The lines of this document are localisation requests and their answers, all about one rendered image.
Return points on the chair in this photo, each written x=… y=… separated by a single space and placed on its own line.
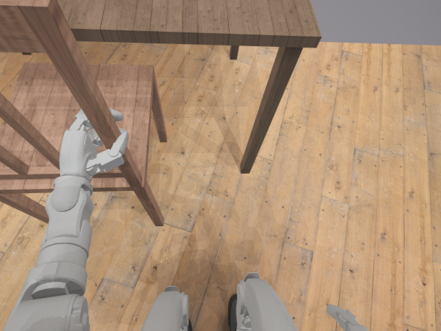
x=46 y=99

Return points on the table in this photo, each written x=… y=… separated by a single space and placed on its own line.
x=290 y=25

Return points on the robot right shin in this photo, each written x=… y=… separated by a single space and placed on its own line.
x=244 y=324

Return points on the left robot upper arm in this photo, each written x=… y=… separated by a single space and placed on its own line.
x=61 y=313

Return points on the robot left hand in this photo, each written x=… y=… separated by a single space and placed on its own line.
x=78 y=145

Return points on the right robot thigh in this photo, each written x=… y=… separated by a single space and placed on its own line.
x=259 y=301

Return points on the robot left forearm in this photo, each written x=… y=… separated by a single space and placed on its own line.
x=61 y=262

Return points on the robot right hand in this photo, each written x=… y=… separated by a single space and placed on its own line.
x=347 y=321

